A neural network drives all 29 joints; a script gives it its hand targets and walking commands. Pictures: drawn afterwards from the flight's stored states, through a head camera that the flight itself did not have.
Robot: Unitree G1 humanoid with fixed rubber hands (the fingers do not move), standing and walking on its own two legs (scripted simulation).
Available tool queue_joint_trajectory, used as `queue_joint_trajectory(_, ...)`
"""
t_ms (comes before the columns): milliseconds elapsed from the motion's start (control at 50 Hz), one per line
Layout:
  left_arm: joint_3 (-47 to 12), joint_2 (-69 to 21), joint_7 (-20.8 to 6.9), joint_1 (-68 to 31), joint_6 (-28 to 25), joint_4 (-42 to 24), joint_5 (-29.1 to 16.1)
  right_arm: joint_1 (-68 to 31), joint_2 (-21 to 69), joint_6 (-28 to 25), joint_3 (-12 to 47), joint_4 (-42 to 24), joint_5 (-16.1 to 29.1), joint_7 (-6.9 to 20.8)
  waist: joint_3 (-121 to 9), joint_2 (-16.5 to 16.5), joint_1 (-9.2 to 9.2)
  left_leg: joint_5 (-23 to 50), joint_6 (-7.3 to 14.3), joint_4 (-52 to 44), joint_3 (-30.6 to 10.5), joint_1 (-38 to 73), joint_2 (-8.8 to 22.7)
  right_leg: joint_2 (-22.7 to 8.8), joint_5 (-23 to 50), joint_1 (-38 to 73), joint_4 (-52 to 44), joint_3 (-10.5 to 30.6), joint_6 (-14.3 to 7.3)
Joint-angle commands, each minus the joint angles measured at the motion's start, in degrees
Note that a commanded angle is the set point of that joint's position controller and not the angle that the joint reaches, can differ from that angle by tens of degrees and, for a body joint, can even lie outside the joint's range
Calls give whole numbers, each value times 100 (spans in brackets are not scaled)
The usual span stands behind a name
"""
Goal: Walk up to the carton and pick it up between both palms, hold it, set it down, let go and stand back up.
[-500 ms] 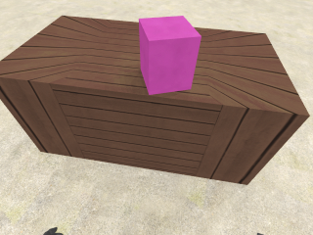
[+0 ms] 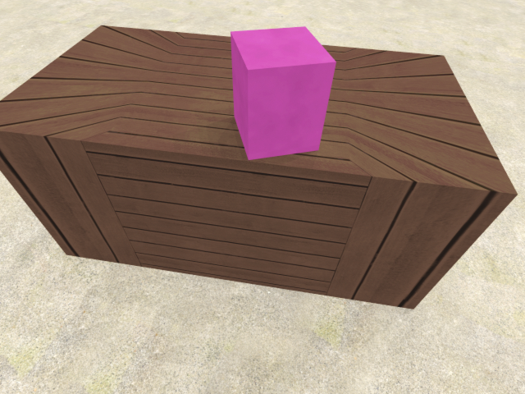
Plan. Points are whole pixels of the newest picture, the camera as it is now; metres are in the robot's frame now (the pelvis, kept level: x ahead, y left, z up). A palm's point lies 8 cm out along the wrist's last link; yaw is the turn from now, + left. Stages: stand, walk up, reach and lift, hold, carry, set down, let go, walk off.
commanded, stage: walk up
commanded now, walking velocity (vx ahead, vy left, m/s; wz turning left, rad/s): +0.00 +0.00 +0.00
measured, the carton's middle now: (276, 93) +0.84 -0.02 +0.03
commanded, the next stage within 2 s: none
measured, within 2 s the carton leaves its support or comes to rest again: neither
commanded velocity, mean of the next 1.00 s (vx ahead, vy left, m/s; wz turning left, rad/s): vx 0.00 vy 0.00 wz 0.00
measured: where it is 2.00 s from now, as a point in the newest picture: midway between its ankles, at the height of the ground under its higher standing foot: (230, 357)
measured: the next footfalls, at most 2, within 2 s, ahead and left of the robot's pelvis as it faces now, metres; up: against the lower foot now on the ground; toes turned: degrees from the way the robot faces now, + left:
left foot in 0.48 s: +0.18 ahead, +0.21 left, +0.00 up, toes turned +2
right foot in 0.88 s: +0.32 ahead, -0.06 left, +0.00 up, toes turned -7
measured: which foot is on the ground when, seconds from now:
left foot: down 0.00-0.24, up 0.26-0.46, down 0.48-0.88, up 0.90-1.00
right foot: down 0.00-0.46, up 0.48-0.86, down 0.88-1.00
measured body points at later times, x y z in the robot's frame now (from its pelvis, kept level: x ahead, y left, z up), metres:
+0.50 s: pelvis +0.06 +0.07 -0.02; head +0.07 +0.07 +0.43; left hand +0.08 +0.40 -0.13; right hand +0.17 -0.26 -0.10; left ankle +0.13 +0.20 -0.75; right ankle +0.02 -0.11 -0.74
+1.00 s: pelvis +0.24 +0.05 -0.03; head +0.24 +0.02 +0.42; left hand +0.40 +0.35 -0.07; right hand +0.28 -0.27 -0.13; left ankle +0.19 +0.19 -0.68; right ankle +0.28 -0.05 -0.75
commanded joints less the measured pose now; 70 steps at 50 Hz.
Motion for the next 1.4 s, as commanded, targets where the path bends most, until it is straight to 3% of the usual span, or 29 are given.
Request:
queue_joint_trajectory(0,263,1086,38,-81,-101,-266,14,-183,-936,-115,-205,-268,-7,-57,-423,-148,47,430,204,-368,-441,67,601,-727,455,17,-366,595,-154)
queue_joint_trajectory(40,211,960,53,-106,-86,-278,-19,-252,-935,-91,-185,-276,1,-67,-454,109,15,528,216,-353,-407,108,581,-720,564,56,-379,574,-129)
queue_joint_trajectory(120,214,1002,38,-47,-86,-190,-11,-154,-952,-100,-206,-238,20,-74,-459,-184,30,642,181,-367,-419,173,592,-727,716,114,-372,488,-128)
queue_joint_trajectory(140,449,1261,-27,461,-117,-438,154,203,-1179,-129,-489,-561,-142,8,-673,42,-37,-1632,506,240,56,56,281,-614,-1804,138,-331,734,-456)
queue_joint_trajectory(160,524,1455,-52,500,-93,-438,192,149,-1140,-107,-481,-615,-238,81,-375,-52,-5,-2287,590,399,-105,-425,275,-846,-2819,-103,-430,1115,-665)
queue_joint_trajectory(200,634,1664,-28,968,-74,-528,222,-70,-879,-74,-482,-1040,-305,164,249,-797,318,-2018,470,1287,303,-1774,17,-1551,-3401,420,-1158,2051,-1188)
queue_joint_trajectory(240,781,1859,65,1371,-163,-713,304,-390,-936,-78,-569,-1538,-364,201,673,-928,599,-1846,419,2364,-284,-3026,423,-2208,-2770,1004,-1434,3073,-1685)
queue_joint_trajectory(280,725,1703,101,1308,-232,-971,296,-241,-1018,-113,-672,-1784,-320,268,429,-469,373,-1653,399,2498,-567,-2932,577,-2121,-2394,1043,-1317,2809,-1579)
queue_joint_trajectory(380,668,1572,-38,241,-145,-1581,205,1032,-818,-34,-703,-1830,-209,387,156,-963,-366,-218,292,1199,443,47,80,-1133,-2351,-1263,-512,883,-928)
queue_joint_trajectory(420,590,1320,-104,382,-64,-1710,255,1922,-1171,-9,-843,-1683,-204,315,-79,-229,-685,-416,327,1126,690,1576,-260,-493,-2878,-2495,994,316,-689)
queue_joint_trajectory(440,494,965,-122,516,-36,-1833,218,2285,-1501,-23,-921,-1745,-284,236,-222,1082,-903,-1557,499,326,-428,1730,466,32,-2948,-3027,2539,12,-493)
queue_joint_trajectory(460,404,706,-97,567,-6,-2108,158,2343,-1909,-89,-929,-1984,-400,170,-140,1708,-885,-3772,1052,-923,-3104,1202,1919,421,-2940,-3619,4128,225,-301)
queue_joint_trajectory(480,506,1075,-31,697,17,-2235,181,1875,-2062,-93,-953,-2229,-372,52,254,1026,-668,-4358,1550,-1387,-3787,452,2382,153,-2538,-3588,4645,909,-303)
queue_joint_trajectory(560,622,1483,-114,1595,-71,-1997,162,1045,-1712,-172,-814,-2590,-267,22,180,526,-69,-1992,1339,-792,-1533,-38,1565,-477,-1343,-2593,4089,764,-150)
queue_joint_trajectory(760,557,1290,-362,780,-10,-2825,138,1556,-1735,-199,-748,-2913,-197,186,509,688,-205,-2040,1149,-677,-268,-771,1337,-218,-215,-1290,1668,8,-67)
queue_joint_trajectory(820,613,1423,-229,1551,-86,-2615,221,1667,-1428,-127,-555,-2927,-120,214,-36,-68,228,-924,866,1116,280,-971,1059,170,-132,123,900,-144,-196)
queue_joint_trajectory(840,745,1758,-136,1947,-124,-2500,219,1783,-1262,-95,-474,-2967,-136,214,-374,-729,470,-1117,735,2349,617,-1725,778,-36,-561,1108,935,281,-320)
queue_joint_trajectory(860,844,2179,-35,2342,-131,-2597,249,1680,-954,-79,-382,-3175,-155,239,-646,-1705,717,-2391,428,4043,899,-2707,265,-1422,-1638,1546,243,2613,-834)
queue_joint_trajectory(880,893,2357,51,2408,-108,-2806,248,1677,-1311,7,-513,-3316,-154,226,-426,-1239,677,-2688,342,4511,181,-3303,-20,-2272,-2083,1366,-499,4559,-1599)
queue_joint_trajectory(900,858,2265,91,2263,-96,-2928,151,1505,-1652,66,-667,-3420,-142,196,-244,-879,606,-2547,336,4835,-242,-3234,239,-2371,-1663,1096,-611,4875,-1892)
queue_joint_trajectory(940,763,2218,196,2137,-185,-3000,106,1370,-1567,64,-658,-3401,-127,215,35,-168,464,-2151,336,5045,-492,-3317,424,-2090,-220,876,-111,3542,-1684)
queue_joint_trajectory(980,715,2124,201,1881,-170,-3025,70,1630,-1414,83,-591,-3244,-128,212,-88,-436,210,-1444,247,4635,-400,-2757,528,-1569,1049,446,111,2352,-1296)
queue_joint_trajectory(1160,584,2080,147,1603,-188,-3146,74,926,-1122,250,-494,-3346,-113,300,58,-976,95,245,207,2377,376,-1117,346,-950,2493,-1068,597,832,-888)
queue_joint_trajectory(1240,499,2029,91,1480,-31,-3167,3,1287,-1468,251,-609,-3022,-95,166,-332,-574,-183,671,410,1332,501,450,-58,-779,849,-1767,1613,601,-597)
queue_joint_trajectory(1260,442,1795,113,1654,-15,-3138,12,1375,-1658,228,-662,-2965,-114,150,-492,-97,-257,463,520,1027,81,806,263,-618,103,-1926,2189,416,-409)
queue_joint_trajectory(1280,366,1513,113,1989,-17,-3147,-9,1372,-2090,179,-766,-3032,-118,118,-864,986,-260,642,883,644,-1485,944,1523,-266,-1419,-2155,3405,83,-68)
queue_joint_trajectory(1300,335,1449,187,2123,84,-3122,-89,1152,-1878,160,-702,-3190,-64,95,-994,1101,-144,708,1520,318,-2273,492,2114,50,-2875,-2006,4083,342,55)
queue_joint_trajectory(1320,422,1751,296,1933,152,-3065,-95,1083,-1881,166,-740,-3184,-43,47,-887,1010,-234,572,1937,217,-2439,151,2297,2,-2865,-1913,4530,642,20)
queue_joint_trajectory(1380,472,1834,279,1602,113,-2857,-17,799,-1752,224,-625,-3044,-13,48,-322,968,-157,96,1548,111,-1425,-745,1653,-236,-2604,-1714,4136,752,-68)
